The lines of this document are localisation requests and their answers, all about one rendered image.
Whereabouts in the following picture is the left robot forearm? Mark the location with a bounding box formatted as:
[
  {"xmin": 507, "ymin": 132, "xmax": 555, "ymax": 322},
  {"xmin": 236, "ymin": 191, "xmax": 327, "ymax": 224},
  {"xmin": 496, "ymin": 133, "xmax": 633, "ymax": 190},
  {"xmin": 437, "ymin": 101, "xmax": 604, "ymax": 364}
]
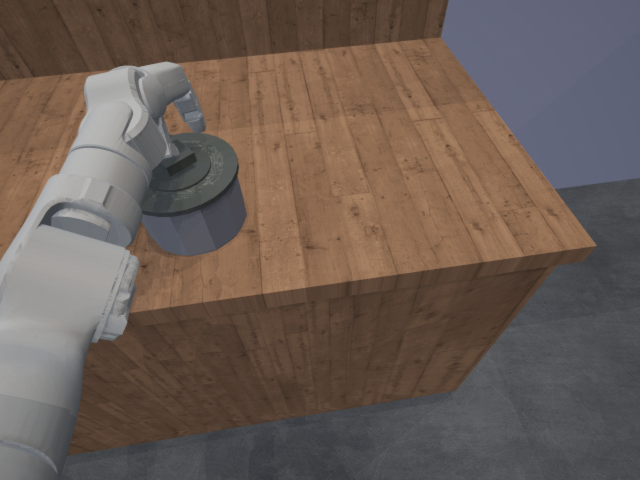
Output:
[{"xmin": 0, "ymin": 66, "xmax": 167, "ymax": 304}]

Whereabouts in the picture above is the left robot upper arm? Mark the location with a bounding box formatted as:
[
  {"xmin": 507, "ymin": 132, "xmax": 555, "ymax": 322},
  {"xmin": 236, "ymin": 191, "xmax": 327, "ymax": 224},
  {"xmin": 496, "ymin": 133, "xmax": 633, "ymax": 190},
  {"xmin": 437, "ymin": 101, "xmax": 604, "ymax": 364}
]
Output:
[{"xmin": 0, "ymin": 224, "xmax": 140, "ymax": 480}]

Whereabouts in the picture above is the robot left hand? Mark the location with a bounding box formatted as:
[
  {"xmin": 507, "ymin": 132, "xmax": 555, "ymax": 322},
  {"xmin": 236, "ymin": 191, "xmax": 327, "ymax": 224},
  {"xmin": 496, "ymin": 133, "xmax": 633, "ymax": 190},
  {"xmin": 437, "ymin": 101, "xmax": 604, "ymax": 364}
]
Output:
[{"xmin": 139, "ymin": 62, "xmax": 206, "ymax": 161}]

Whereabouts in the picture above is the pot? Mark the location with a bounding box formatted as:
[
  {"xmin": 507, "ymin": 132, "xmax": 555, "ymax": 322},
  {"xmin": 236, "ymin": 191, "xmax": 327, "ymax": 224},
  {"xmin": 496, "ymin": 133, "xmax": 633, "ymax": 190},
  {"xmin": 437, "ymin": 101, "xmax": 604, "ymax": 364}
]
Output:
[{"xmin": 141, "ymin": 176, "xmax": 247, "ymax": 256}]

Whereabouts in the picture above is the table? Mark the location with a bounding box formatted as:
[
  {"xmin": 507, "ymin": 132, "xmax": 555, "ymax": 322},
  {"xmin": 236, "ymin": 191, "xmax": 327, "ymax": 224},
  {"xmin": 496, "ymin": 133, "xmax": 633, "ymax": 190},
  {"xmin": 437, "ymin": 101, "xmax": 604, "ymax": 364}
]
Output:
[{"xmin": 0, "ymin": 0, "xmax": 597, "ymax": 456}]

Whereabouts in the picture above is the lid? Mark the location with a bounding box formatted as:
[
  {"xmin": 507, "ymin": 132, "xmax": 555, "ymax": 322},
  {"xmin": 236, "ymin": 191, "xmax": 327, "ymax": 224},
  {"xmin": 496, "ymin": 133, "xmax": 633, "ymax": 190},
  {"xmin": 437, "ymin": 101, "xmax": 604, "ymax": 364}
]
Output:
[{"xmin": 140, "ymin": 133, "xmax": 239, "ymax": 217}]

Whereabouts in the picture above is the knob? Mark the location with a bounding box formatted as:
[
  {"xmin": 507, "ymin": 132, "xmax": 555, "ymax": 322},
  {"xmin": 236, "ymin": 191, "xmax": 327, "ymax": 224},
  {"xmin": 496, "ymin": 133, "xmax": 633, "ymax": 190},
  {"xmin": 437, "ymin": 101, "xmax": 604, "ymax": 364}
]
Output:
[{"xmin": 158, "ymin": 139, "xmax": 197, "ymax": 177}]

